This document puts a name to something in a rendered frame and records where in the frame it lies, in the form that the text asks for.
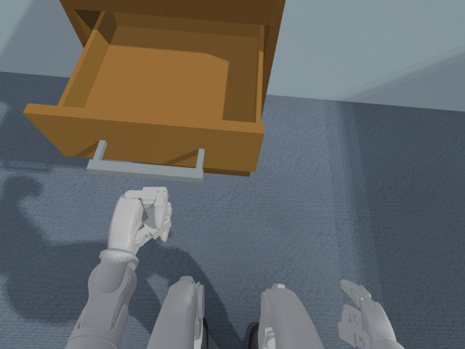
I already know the right robot shin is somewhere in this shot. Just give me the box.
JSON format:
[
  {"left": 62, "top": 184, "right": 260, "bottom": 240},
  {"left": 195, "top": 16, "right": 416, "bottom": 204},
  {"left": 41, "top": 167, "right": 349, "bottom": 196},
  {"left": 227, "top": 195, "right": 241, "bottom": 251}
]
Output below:
[{"left": 258, "top": 284, "right": 285, "bottom": 349}]

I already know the cabinet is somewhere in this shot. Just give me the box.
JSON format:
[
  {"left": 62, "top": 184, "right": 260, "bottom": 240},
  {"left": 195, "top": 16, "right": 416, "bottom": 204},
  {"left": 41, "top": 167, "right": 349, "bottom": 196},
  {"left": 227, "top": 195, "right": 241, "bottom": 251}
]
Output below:
[{"left": 60, "top": 0, "right": 286, "bottom": 177}]

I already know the robot left hand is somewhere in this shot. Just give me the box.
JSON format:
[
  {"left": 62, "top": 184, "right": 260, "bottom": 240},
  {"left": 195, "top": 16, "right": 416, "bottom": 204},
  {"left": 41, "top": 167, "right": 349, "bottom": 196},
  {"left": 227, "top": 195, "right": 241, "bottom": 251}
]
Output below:
[{"left": 108, "top": 187, "right": 172, "bottom": 255}]

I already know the robot right hand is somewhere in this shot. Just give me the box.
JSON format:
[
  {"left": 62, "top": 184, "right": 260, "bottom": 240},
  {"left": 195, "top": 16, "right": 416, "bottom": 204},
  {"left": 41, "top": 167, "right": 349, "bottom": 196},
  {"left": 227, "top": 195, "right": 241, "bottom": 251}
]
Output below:
[{"left": 338, "top": 279, "right": 397, "bottom": 349}]

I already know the drawer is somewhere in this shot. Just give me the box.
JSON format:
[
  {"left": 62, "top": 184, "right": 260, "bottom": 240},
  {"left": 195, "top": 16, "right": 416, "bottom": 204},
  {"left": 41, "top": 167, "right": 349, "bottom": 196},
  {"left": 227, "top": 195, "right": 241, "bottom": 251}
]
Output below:
[{"left": 23, "top": 12, "right": 264, "bottom": 172}]

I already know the robot left forearm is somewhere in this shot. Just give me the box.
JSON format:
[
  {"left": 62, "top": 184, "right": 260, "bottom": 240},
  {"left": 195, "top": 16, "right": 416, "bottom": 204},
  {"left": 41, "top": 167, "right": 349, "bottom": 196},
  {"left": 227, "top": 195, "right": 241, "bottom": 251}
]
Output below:
[{"left": 65, "top": 249, "right": 139, "bottom": 349}]

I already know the handle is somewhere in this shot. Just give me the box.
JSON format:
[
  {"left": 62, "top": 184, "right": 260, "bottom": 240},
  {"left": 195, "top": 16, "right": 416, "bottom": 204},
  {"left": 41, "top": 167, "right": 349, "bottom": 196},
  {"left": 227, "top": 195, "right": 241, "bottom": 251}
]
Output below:
[{"left": 86, "top": 140, "right": 205, "bottom": 183}]

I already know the robot right thigh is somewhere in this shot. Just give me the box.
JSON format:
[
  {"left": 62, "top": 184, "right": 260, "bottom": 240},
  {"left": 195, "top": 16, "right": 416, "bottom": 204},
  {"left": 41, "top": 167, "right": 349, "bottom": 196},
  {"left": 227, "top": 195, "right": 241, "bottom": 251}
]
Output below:
[{"left": 261, "top": 288, "right": 325, "bottom": 349}]

